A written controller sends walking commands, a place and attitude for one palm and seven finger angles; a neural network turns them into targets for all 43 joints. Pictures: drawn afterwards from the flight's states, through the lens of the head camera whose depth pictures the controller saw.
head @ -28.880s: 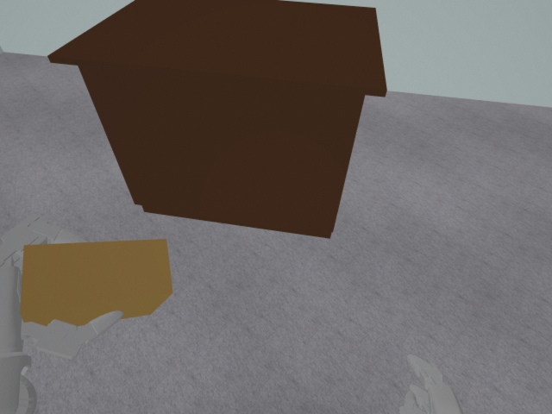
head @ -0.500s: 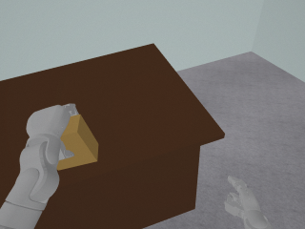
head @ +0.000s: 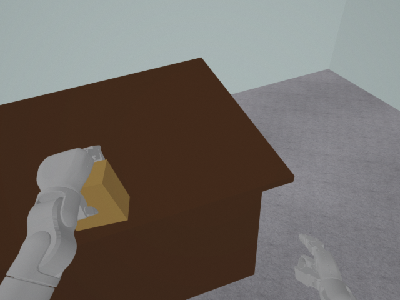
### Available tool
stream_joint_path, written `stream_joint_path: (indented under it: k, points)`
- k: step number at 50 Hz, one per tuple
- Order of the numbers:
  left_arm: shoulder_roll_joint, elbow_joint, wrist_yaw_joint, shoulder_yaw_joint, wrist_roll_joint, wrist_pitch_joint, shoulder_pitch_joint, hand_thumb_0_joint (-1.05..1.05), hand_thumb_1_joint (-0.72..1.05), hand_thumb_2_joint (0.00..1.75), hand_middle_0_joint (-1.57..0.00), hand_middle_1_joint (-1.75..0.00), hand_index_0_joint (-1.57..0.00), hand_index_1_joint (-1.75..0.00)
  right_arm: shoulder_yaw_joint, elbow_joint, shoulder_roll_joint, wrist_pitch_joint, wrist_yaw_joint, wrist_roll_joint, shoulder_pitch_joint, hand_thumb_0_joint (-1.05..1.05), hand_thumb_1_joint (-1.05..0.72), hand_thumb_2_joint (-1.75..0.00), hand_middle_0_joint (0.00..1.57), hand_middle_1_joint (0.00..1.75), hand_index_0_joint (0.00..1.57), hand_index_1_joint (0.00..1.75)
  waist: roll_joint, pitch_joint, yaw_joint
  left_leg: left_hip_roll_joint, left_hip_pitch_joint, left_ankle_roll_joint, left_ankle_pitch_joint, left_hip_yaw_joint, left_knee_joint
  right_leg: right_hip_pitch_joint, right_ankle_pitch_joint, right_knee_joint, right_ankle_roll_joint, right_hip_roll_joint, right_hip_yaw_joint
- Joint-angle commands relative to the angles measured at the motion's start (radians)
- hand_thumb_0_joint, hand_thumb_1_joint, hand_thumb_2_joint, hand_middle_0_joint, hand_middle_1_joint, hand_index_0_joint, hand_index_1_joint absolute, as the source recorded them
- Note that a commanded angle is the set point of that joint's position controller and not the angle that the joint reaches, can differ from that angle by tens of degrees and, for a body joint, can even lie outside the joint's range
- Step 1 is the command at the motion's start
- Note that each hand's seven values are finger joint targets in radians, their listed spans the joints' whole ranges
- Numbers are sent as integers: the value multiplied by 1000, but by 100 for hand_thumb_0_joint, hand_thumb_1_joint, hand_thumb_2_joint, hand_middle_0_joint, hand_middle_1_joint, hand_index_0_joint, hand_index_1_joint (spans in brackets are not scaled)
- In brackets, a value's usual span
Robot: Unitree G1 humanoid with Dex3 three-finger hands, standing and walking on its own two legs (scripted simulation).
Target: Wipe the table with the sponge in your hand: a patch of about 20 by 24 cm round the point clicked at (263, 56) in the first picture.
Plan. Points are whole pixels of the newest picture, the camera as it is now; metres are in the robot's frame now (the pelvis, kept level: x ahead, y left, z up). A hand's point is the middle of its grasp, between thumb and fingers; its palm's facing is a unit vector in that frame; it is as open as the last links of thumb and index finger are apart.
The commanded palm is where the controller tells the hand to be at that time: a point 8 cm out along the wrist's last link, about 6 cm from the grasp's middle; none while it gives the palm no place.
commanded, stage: lower the sponge onto the table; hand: left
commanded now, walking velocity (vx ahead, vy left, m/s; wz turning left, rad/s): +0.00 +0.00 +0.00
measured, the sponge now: (96, 202) +0.26 +0.27 +0.08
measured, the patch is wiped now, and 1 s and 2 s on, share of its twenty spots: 0.00 0.30 0.60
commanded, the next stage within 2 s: wipe forward along the first lane in 0.22 s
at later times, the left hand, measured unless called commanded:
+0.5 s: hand (83, 182) +0.27 +0.28 +0.13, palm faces +0.05 -0.05 -1.00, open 10.1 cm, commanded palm +0.25 +0.29 +0.18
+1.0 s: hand (83, 167) +0.32 +0.31 +0.13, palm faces -0.04 -0.03 -1.00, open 10.1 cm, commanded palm +0.30 +0.32 +0.16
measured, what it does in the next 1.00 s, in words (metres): stands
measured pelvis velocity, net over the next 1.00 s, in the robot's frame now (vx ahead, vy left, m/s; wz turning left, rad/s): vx -0.01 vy -0.01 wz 0.01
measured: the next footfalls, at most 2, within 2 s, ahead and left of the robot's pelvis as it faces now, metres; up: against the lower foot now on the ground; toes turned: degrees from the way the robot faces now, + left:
none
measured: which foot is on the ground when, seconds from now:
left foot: down 0.00-1.00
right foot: down 0.00-1.00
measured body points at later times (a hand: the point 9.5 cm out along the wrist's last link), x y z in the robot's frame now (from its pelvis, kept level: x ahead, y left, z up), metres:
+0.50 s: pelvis +0.00 +0.00 +0.00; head -0.02 -0.06 +0.45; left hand +0.27 +0.28 +0.18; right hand +0.24 -0.20 -0.09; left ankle +0.03 +0.12 -0.74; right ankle +0.00 -0.07 -0.74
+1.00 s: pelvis -0.01 -0.01 +0.00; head -0.01 -0.06 +0.44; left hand +0.31 +0.31 +0.18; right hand +0.18 -0.25 -0.12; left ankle +0.03 +0.12 -0.74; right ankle +0.00 -0.07 -0.74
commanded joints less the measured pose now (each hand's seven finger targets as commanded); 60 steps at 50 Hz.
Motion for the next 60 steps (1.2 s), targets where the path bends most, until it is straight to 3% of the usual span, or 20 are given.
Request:
stream_joint_path:
  k: [1, 4, 6, 7, 11, 12, 21, 22, 26, 27, 31, 32, 36, 37, 43, 46, 48, 51, 52, 60]
  points:
    - [278, -196, 62, 190, 41, 9, -271, 0, 10, 130, -120, -160, -120, -160, -25, -183, -75, -48, -3, 7, -257, 0, -90, -90, 20, 30, 20, 30, -82, -183, 19, -26, 81, 41, 163, -42, -26, 13, 184, -105, 5, -39, 163]
    - [243, -167, 60, 159, 38, 20, -246, 0, 10, 130, -120, -160, -120, -160, -33, -178, -81, -38, -2, 4, -227, 0, -90, -90, 20, 30, 20, 30, -96, -188, 11, -25, 66, 41, 179, -36, -26, 30, 222, -96, 16, -43, 117]
    - [266, -194, 61, 173, 46, 20, -274, 0, 10, 130, -120, -160, -120, -160, -22, -185, -74, -43, -2, 11, -255, 0, -90, -90, 20, 30, 20, 30, -62, -194, 14, -28, 81, 42, 168, -44, -32, 16, 187, -99, 5, -35, 148]
    - [212, -169, 58, 127, 44, 24, -255, 0, 10, 130, -120, -160, -120, -160, -28, -182, -74, -42, -4, 5, -233, 0, -90, -90, 20, 30, 20, 30, -83, -192, 7, -25, 71, 42, 173, -35, -26, 25, 202, -92, 12, -42, 114]
    - [241, -158, 51, 145, 57, 27, -257, 0, 10, 130, -120, -160, -120, -160, -24, -182, -79, -37, -4, 11, -252, 0, -90, -90, 20, 30, 20, 30, -78, -171, 10, -25, 74, 42, 139, -44, -35, -3, 147, -106, 6, -32, 144]
    - [182, -142, 47, 100, 46, 28, -234, 0, 10, 130, -120, -160, -120, -160, -28, -185, -76, -37, -5, 7, -230, 0, -90, -90, 20, 30, 20, 30, -113, -175, 2, -22, 64, 44, 143, -36, -31, 10, 161, -99, 15, -41, 106]
    - [263, -15, 45, 149, 68, 24, -325, 0, 10, 130, -120, -160, -120, -160, -24, -162, -92, -26, -19, 16, -223, 0, -90, -90, 20, 30, 20, 30, -113, -129, -10, -28, 48, 43, 85, -36, -35, -39, 92, -125, 14, -30, 138]
    - [204, 30, 39, 95, 66, 28, -338, 0, 10, 130, -120, -160, -120, -160, -24, -161, -91, -25, -22, 13, -201, 0, -90, -90, 20, 30, 20, 30, -143, -129, -21, -27, 30, 43, 87, -27, -31, -27, 108, -116, 21, -38, 99]
    - [251, 63, 28, 137, 63, 10, -335, 0, 10, 130, -120, -160, -120, -160, -27, -159, -97, -22, -24, 18, -208, 0, -90, -90, 20, 30, 20, 30, -118, -154, -10, -31, 36, 44, 86, -33, -24, -23, 117, -117, 17, -36, 133]
    - [214, 93, 22, 98, 60, 7, -357, 0, 10, 130, -120, -160, -120, -160, -28, -157, -98, -22, -25, 15, -183, 0, -90, -90, 20, 30, 20, 30, -153, -153, -26, -30, 18, 44, 91, -25, -16, -11, 142, -108, 25, -43, 104]
    - [296, 147, 13, 165, 69, -18, -360, 0, 10, 130, -120, -160, -120, -160, -31, -152, -107, -14, -25, 18, -172, 0, -90, -90, 20, 30, 20, 30, -140, -136, -24, -32, 3, 47, 83, -28, -5, -29, 146, -113, 22, -38, 144]
    - [249, 177, 9, 121, 66, -20, -366, 0, 10, 130, -120, -160, -120, -160, -33, -153, -108, -12, -28, 15, -153, 0, -90, -90, 20, 30, 20, 30, -161, -131, -33, -31, -14, 48, 78, -20, -1, -19, 146, -108, 30, -45, 114]
    - [325, 250, 8, 183, 72, -52, -381, 0, 10, 130, -120, -160, -120, -160, -39, -142, -120, -8, -31, 19, -134, 0, -90, -90, 20, 30, 20, 30, -164, -116, -31, -34, -29, 48, 60, -23, 13, -43, 125, -119, 27, -44, 154]
    - [286, 277, 5, 143, 74, -56, -398, 0, 10, 130, -120, -160, -120, -160, -42, -139, -122, -5, -33, 17, -115, 0, -90, -90, 20, 30, 20, 30, -173, -115, -42, -34, -42, 49, 57, -16, 16, -40, 128, -114, 32, -48, 124]
    - [291, 378, 2, 132, 76, -92, -461, 0, 10, 130, -120, -160, -120, -160, -54, -127, -134, 2, -33, 26, -70, 0, -90, -90, 20, 30, 20, 30, -180, -116, -59, -36, -76, 51, 31, -14, 35, -66, 112, -113, 39, -50, 131]
    - [353, 432, 2, 182, 76, -119, -476, 0, 10, 130, -120, -160, -120, -160, -56, -125, -143, 7, -34, 27, -60, 0, -90, -90, 20, 30, 20, 30, -190, -127, -54, -36, -99, 52, 18, -21, 44, -62, 97, -114, 34, -52, 165]
    - [289, 463, -2, 120, 77, -132, -506, 0, 10, 130, -120, -160, -120, -160, -60, -124, -141, 10, -33, 30, -39, 0, -90, -90, 20, 30, 20, 30, -198, -109, -70, -35, -113, 53, 8, -13, 50, -83, 92, -112, 42, -57, 144]
    - [352, 501, 5, 180, 81, -159, -510, 0, 10, 130, -120, -160, -120, -160, -66, -121, -147, 12, -32, 31, -28, 0, -90, -90, 20, 30, 20, 30, -194, -128, -60, -36, -125, 55, 1, -23, 55, -87, 72, -111, 35, -51, 164]
    - [312, 516, 6, 139, 81, -164, -520, 0, 10, 130, -120, -160, -120, -160, -67, -122, -148, 14, -34, 27, -16, 0, -90, -90, 20, 30, 20, 30, -200, -136, -67, -35, -131, 57, 6, -14, 64, -78, 94, -102, 40, -57, 150]
    - [361, 617, 32, 163, 90, -216, -611, 0, 10, 130, -120, -160, -120, -160, -77, -104, -154, 21, -32, 33, 25, 0, -90, -90, 20, 30, 20, 30, -211, -148, -78, -34, -175, 57, -30, -16, 83, -103, 50, -101, 44, -63, 167]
